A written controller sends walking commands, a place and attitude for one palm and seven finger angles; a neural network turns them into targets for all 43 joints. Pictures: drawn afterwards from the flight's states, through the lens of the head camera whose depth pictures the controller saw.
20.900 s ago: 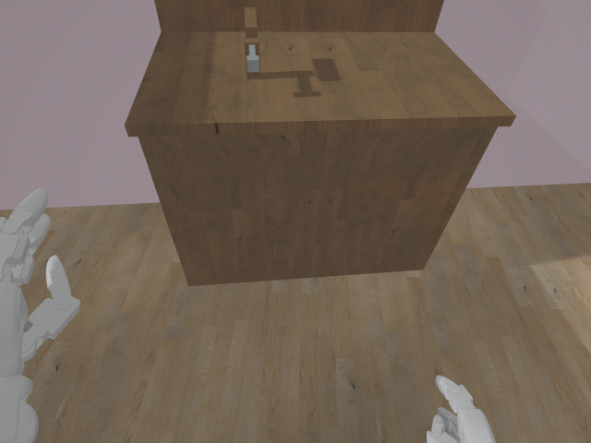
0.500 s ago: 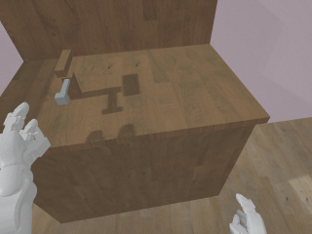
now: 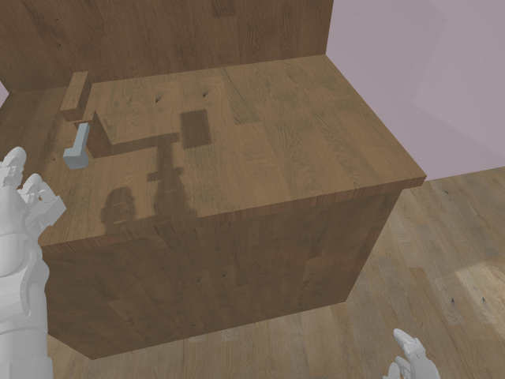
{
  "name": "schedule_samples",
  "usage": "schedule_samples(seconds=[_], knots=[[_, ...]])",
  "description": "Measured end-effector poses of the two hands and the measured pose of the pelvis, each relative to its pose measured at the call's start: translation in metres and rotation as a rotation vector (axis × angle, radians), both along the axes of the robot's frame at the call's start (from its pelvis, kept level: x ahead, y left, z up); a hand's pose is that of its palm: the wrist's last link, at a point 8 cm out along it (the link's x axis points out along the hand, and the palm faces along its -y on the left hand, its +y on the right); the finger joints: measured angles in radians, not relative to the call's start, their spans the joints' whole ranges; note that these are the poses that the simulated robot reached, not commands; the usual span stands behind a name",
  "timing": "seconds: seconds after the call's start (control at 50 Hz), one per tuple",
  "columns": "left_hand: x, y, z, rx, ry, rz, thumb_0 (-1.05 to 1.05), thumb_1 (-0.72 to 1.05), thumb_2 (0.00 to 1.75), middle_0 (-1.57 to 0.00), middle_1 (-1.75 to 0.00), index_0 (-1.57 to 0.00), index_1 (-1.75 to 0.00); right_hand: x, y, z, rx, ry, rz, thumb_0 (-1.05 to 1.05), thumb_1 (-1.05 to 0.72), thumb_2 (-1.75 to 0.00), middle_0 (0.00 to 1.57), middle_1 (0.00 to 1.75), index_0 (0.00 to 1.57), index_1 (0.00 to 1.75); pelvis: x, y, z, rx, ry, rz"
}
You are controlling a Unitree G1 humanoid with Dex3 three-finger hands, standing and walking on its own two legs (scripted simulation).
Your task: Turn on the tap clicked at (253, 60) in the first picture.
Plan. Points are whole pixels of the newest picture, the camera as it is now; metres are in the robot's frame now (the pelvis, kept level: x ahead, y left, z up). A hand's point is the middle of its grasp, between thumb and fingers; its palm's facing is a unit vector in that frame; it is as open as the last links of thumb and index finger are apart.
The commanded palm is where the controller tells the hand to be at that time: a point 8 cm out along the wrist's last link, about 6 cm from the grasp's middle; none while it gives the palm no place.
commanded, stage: reach beside the lever's end, fingers flat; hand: left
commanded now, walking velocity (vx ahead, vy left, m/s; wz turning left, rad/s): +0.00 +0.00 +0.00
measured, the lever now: (76, 158) +0.42 +0.36 +0.12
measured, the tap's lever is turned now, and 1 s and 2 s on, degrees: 0 0 0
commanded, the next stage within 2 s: push the lever round in 0.80 s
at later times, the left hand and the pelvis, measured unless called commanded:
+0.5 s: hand (62, 181) +0.37 +0.36 +0.12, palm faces +0.53 -0.84 -0.08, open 7.8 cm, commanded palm +0.31 +0.39 +0.12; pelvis +0.00 +0.01 -0.01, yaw -1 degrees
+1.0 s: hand (54, 191) +0.34 +0.36 +0.12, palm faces +0.54 -0.84 -0.06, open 7.8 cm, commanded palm +0.30 +0.38 +0.12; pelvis +0.00 +0.02 +0.00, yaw +0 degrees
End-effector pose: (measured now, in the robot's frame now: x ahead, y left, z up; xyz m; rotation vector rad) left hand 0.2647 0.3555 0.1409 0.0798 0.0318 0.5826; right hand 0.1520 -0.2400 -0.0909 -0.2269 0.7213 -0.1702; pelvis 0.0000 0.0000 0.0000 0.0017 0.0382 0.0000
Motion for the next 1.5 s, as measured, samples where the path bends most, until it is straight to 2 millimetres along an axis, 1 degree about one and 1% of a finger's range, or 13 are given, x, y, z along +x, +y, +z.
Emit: schedule_samples(seconds=[0.16,0.32,0.48,0.58,0.64,0.72,0.84,0.96,1.02,1.08,1.2,1.36,1.5], knots=[[0.018,0.012,-0.006,-0.011,0.014,0.004,0.02,0.90,0.90,-0.16,-0.17,-0.16,-0.17,-0.018,-0.008,-0.007,-0.012,0.059,-0.030,0.01,-0.90,-0.90,0.20,0.30,0.20,0.30,-0.001,0.000,-0.002,-0.003,0.026,-0.003],[0.035,0.030,-0.014,-0.016,0.020,0.017,0.02,0.90,0.90,-0.15,-0.16,-0.16,-0.15,-0.041,-0.016,-0.013,-0.033,0.134,-0.058,0.01,-0.90,-0.90,0.20,0.30,0.20,0.30,-0.003,0.002,-0.004,-0.008,0.055,-0.005],[0.055,0.037,-0.018,-0.014,0.007,-0.012,0.02,0.90,0.90,-0.15,-0.15,-0.15,-0.15,-0.067,-0.018,-0.018,-0.047,0.212,-0.089,0.01,-0.90,-0.90,0.20,0.30,0.20,0.30,-0.003,0.008,-0.006,-0.013,0.083,-0.012],[0.058,0.035,-0.020,-0.011,-0.009,-0.034,0.02,0.90,0.90,-0.15,-0.15,-0.15,-0.15,-0.075,-0.014,-0.018,-0.037,0.228,-0.112,0.01,-0.90,-0.90,0.20,0.30,0.20,0.30,0.000,0.013,-0.006,-0.014,0.089,-0.025],[0.055,0.034,-0.023,-0.015,-0.008,-0.031,0.02,0.90,0.90,-0.15,-0.15,-0.15,-0.15,-0.074,-0.010,-0.017,-0.031,0.225,-0.116,0.01,-0.90,-0.90,0.20,0.30,0.20,0.30,0.002,0.016,-0.006,-0.015,0.087,-0.028],[0.048,0.034,-0.023,-0.007,-0.019,-0.019,0.02,0.90,0.90,-0.15,-0.15,-0.15,-0.15,-0.067,-0.003,-0.016,-0.024,0.207,-0.104,0.01,-0.90,-0.90,0.20,0.30,0.20,0.30,0.004,0.018,-0.005,-0.016,0.081,-0.028],[0.037,0.033,-0.018,-0.004,-0.034,-0.018,0.02,0.90,0.90,-0.15,-0.15,-0.15,-0.15,-0.045,0.007,-0.013,-0.016,0.157,-0.066,0.01,-0.90,-0.90,0.20,0.30,0.20,0.30,0.003,0.020,-0.004,-0.018,0.067,-0.016],[0.033,0.033,-0.016,-0.015,-0.020,-0.015,0.02,0.90,0.90,-0.15,-0.15,-0.15,-0.15,-0.021,0.015,-0.007,-0.010,0.095,-0.027,0.01,-0.90,-0.90,0.20,0.30,0.20,0.30,0.002,0.019,-0.003,-0.017,0.059,-0.007],[0.032,0.034,-0.016,-0.020,-0.014,-0.010,0.02,0.90,0.90,-0.15,-0.15,-0.15,-0.15,-0.013,0.015,-0.004,-0.011,0.073,-0.014,0.01,-0.90,-0.90,0.20,0.30,0.20,0.30,0.001,0.018,-0.003,-0.017,0.057,-0.003],[0.034,0.031,-0.016,-0.019,-0.013,-0.016,0.02,0.90,0.90,-0.15,-0.15,-0.15,-0.15,-0.009,0.014,-0.003,-0.014,0.065,-0.006,0.01,-0.90,-0.90,0.20,0.30,0.20,0.30,0.000,0.016,-0.004,-0.017,0.057,0.000],[0.043,0.022,-0.019,-0.024,-0.004,-0.030,0.02,0.90,0.90,-0.15,-0.15,-0.15,-0.15,-0.015,0.007,-0.006,-0.024,0.088,-0.011,0.01,-0.90,-0.90,0.20,0.30,0.20,0.30,0.000,0.013,-0.004,-0.016,0.062,0.002],[0.053,0.012,-0.019,-0.015,-0.004,-0.033,0.02,0.90,0.90,-0.15,-0.15,-0.15,-0.15,-0.037,-0.005,-0.011,-0.025,0.147,-0.057,0.01,-0.90,-0.90,0.20,0.30,0.20,0.30,0.001,0.009,-0.004,-0.014,0.066,-0.010],[0.054,0.004,-0.019,-0.015,-0.009,-0.034,0.02,0.90,0.90,-0.15,-0.15,-0.15,-0.15,-0.052,-0.011,-0.016,-0.019,0.187,-0.089,0.01,-0.90,-0.90,0.20,0.30,0.20,0.30,0.003,0.007,-0.003,-0.010,0.065,-0.019]])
